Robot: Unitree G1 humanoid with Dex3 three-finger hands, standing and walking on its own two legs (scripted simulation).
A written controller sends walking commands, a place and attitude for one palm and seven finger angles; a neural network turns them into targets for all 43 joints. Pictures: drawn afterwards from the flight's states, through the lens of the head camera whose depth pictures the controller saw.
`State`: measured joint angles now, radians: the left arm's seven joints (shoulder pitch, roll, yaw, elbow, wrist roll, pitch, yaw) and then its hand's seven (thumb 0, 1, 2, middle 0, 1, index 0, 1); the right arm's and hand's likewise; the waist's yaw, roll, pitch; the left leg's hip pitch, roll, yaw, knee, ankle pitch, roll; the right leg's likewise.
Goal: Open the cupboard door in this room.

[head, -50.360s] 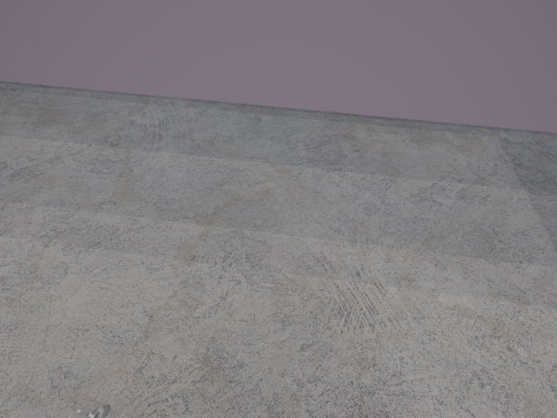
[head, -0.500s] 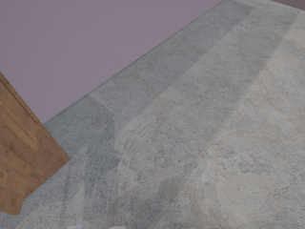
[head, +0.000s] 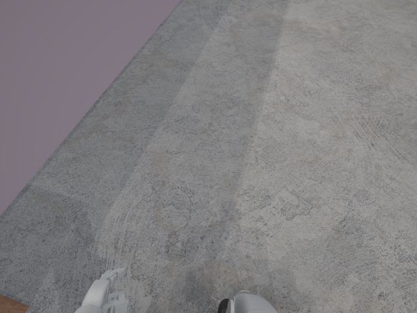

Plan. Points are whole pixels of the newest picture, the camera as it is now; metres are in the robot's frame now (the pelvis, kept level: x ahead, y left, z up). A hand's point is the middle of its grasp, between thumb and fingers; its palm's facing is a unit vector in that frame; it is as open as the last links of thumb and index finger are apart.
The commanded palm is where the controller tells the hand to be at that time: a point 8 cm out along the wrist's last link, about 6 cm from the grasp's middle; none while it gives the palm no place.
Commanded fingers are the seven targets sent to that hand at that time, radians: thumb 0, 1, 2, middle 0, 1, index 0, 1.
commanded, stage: walk to a spot facing it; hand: left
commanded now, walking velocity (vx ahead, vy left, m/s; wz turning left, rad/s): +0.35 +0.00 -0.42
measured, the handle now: out of the picture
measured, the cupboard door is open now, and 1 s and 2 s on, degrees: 46 46 46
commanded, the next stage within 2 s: turn to face it in 0.88 s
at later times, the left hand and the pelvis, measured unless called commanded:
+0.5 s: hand (135, 282) +0.20 +0.17 -0.15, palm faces -0.05 -0.98 -0.17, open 7.4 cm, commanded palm none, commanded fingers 0.00 0.90 0.90 -0.20 -0.30 -0.20 -0.30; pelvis +0.24 -0.01 +0.02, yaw -9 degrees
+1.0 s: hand (204, 113) +0.70 +0.02 -0.14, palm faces -0.49 -0.85 -0.21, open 7.4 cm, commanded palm none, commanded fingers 0.00 0.90 0.90 -0.20 -0.30 -0.20 -0.30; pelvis +0.47 -0.08 +0.01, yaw -26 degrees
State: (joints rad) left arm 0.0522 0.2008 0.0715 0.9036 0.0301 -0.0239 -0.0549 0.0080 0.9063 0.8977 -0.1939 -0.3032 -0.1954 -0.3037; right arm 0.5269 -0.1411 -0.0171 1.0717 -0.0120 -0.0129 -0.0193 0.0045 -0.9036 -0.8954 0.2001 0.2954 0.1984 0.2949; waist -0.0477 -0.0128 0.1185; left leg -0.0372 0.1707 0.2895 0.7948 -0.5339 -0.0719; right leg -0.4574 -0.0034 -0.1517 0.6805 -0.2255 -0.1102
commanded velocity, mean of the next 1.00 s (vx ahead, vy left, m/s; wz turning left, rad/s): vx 0.31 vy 0.00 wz -0.37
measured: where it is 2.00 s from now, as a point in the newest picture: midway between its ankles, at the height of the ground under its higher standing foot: (249, 208)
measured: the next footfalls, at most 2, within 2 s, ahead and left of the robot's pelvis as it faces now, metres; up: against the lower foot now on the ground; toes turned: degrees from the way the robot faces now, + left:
left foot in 0.52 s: +0.40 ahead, +0.08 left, +0.00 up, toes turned -5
right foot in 1.02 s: +0.56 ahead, -0.22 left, +0.00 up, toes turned -33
